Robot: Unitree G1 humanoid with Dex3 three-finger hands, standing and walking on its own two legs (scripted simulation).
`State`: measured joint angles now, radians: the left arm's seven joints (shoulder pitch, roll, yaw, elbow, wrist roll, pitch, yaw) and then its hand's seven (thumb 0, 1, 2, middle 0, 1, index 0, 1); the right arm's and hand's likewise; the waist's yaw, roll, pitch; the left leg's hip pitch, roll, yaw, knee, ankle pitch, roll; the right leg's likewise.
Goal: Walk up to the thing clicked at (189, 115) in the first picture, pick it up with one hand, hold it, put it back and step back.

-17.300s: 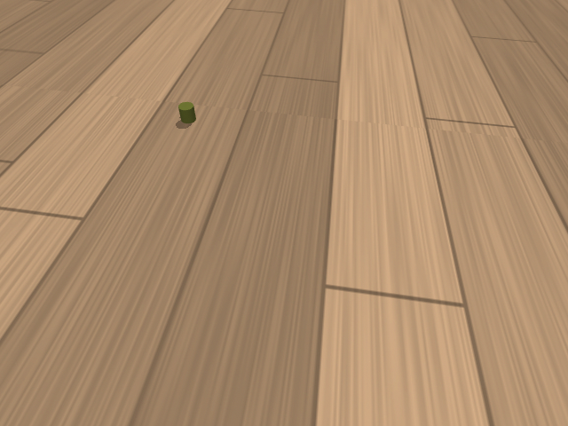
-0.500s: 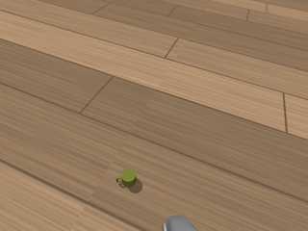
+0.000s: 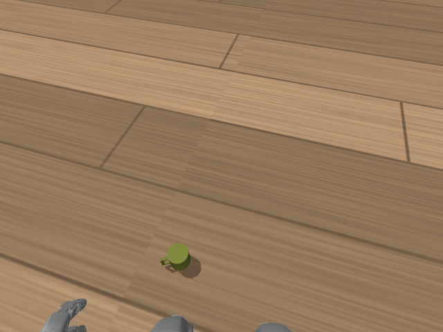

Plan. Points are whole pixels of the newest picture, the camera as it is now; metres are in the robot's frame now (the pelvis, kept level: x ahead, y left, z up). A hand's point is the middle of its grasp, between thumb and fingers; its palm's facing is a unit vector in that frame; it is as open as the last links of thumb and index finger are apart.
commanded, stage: walk up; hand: left
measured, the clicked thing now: (175, 258) +0.48 +0.20 -0.70
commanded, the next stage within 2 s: stand in 1.10 s
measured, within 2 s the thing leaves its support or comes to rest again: neither
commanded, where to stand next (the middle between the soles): +0.09 -0.02 m, yaw +1 degrees
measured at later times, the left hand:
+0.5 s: hand out of the picture +0.08 +0.26 -0.14, palm faces +0.01 -0.94 -0.35, open 7.4 cm
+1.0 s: hand out of the picture +0.09 +0.26 -0.13, palm faces +0.01 -0.94 -0.34, open 7.4 cm
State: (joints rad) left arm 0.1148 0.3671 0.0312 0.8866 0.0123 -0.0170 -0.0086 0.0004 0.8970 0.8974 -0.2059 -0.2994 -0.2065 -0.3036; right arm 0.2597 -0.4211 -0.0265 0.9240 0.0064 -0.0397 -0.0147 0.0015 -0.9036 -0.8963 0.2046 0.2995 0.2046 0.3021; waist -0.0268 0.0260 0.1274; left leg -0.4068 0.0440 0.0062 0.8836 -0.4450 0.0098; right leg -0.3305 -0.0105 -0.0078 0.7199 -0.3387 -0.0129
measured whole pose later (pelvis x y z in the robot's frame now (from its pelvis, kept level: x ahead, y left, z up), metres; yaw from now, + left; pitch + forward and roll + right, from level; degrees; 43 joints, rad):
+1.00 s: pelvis +0.01 +0.00 +0.03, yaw +1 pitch -2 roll +0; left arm 0.07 0.36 0.02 1.15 0.00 0.00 -0.02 0.00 0.90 0.90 -0.20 -0.30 -0.20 -0.30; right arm 0.06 -0.35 0.00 1.14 0.00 -0.01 0.02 0.00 -0.90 -0.90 0.21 0.30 0.21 0.30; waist 0.00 0.01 0.07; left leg -0.22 0.02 0.01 0.38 -0.14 -0.01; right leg -0.17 -0.02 -0.02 0.38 -0.18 0.01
